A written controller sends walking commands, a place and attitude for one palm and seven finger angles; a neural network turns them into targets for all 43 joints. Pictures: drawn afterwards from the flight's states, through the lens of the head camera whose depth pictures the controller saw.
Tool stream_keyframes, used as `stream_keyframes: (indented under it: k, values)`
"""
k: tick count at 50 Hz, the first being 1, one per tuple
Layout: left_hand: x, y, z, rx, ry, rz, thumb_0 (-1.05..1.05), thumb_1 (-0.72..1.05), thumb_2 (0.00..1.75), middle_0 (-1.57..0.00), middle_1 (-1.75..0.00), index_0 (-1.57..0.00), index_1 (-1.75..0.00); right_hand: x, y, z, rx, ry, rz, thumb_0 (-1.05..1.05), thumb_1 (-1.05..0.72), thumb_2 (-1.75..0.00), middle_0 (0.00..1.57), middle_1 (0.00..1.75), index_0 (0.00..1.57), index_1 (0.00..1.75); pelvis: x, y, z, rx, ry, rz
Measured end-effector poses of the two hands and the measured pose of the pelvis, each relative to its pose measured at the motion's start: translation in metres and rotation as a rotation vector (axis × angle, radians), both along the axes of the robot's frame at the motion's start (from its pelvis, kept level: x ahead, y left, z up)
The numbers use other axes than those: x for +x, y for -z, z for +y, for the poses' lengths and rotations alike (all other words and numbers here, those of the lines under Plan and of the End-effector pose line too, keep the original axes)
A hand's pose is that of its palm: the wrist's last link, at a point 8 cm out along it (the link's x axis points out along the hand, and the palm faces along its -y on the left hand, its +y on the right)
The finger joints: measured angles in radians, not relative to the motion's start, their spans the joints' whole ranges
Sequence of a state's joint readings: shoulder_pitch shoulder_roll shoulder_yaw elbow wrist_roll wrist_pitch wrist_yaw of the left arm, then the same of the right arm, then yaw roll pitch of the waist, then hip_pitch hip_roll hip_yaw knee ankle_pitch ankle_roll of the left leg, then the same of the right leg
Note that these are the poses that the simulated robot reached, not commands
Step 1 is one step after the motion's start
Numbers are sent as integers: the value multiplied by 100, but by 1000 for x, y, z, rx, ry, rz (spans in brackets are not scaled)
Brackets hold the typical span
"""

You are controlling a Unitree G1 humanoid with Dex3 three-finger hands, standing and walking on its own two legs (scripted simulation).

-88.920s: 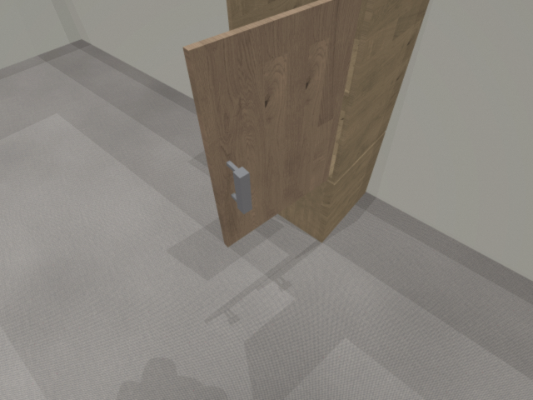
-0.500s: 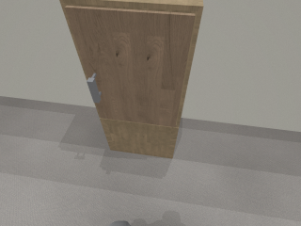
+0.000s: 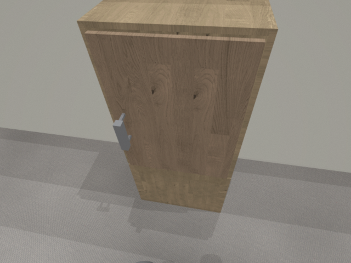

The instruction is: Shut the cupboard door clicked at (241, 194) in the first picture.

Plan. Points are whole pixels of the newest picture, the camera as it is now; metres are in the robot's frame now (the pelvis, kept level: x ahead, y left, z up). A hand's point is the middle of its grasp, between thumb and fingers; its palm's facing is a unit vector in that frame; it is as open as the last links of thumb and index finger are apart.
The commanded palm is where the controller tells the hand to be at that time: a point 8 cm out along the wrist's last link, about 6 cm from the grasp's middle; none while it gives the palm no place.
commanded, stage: come to a stop and stand still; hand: left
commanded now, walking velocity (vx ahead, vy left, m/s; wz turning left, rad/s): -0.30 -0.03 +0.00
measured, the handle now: (124, 131) +0.53 +0.24 -0.07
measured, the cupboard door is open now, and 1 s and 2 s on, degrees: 0 0 0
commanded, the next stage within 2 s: look again from close up in 0.92 s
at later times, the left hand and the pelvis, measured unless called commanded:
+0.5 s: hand out of the picture +0.12 +0.20 -0.15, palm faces -0.02 -0.96 -0.29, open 7.4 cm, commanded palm none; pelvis +0.04 +0.00 +0.00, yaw -3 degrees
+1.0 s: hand out of the picture +0.02 +0.19 -0.16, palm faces +0.00 -0.98 -0.18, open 7.4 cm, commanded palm none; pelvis +0.03 +0.02 +0.02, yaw -3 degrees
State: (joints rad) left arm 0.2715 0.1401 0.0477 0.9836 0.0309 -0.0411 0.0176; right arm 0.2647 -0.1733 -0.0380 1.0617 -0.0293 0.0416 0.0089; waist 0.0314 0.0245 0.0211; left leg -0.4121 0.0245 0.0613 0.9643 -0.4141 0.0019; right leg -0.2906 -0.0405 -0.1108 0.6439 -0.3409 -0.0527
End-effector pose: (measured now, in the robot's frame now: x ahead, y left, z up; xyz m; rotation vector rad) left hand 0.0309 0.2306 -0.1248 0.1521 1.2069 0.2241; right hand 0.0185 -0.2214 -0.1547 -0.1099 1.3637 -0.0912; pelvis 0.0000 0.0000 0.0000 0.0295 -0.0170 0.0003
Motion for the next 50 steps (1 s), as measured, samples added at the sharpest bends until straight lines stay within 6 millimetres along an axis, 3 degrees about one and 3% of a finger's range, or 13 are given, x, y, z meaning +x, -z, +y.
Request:
stream_keyframes:
  k: [4, 10, 15, 21, 25, 29, 36, 50]
  values:
    - [19, -6, 6, -4, 32, 72, 1, 93, 90, -20, -30, -20, -30, 29, -18, 3, -26, 37, -35, 2, -93, -89, 20, 30, 20, 30, 24, -13, 7, 4, 23, 20]
    - [44, 11, 22, -21, 51, 148, 1, 92, 90, -20, -30, -20, -30, 58, -19, 14, -70, 66, -52, 1, -92, -89, 20, 30, 20, 30, 50, -6, 22, -14, 59, 13]
    - [69, 7, 29, 0, 70, 146, 1, 91, 90, -20, -30, -20, -30, 58, -21, 11, -93, 81, -27, 1, -92, -89, 20, 30, 20, 30, 49, -9, 19, -26, 66, 11]
    - [90, -1, 25, 55, 97, 54, 1, 91, 90, -20, -30, -20, -30, 52, -6, -15, -81, 102, -10, 1, -91, -89, 20, 30, 20, 30, 45, 0, 0, -15, 70, 7]
    - [85, -5, 14, 55, 105, 52, 1, 91, 90, -20, -30, -20, -30, 52, -7, -29, -86, 108, -13, 1, -91, -89, 20, 30, 20, 30, 39, -3, -3, -22, 55, 0]
    - [77, -5, 1, 23, 108, 50, 1, 91, 90, -20, -30, -20, -30, 50, -16, -29, -83, 97, -37, 1, -91, -89, 20, 30, 20, 30, 35, -8, -4, -19, 55, 2]
    - [55, 9, -4, -53, 59, 56, 1, 92, 90, -20, -30, -20, -30, 34, -24, -8, -87, 54, -36, 1, -91, -90, 20, 30, 20, 30, 27, -9, 4, -47, 39, 2]
    - [-10, 7, 7, -72, 40, 241, 1, 91, 90, -20, -30, -20, -30, -12, -28, 26, -47, 77, 65, 1, -91, -89, 20, 30, 20, 30, 29, -18, 16, -32, 59, -8]
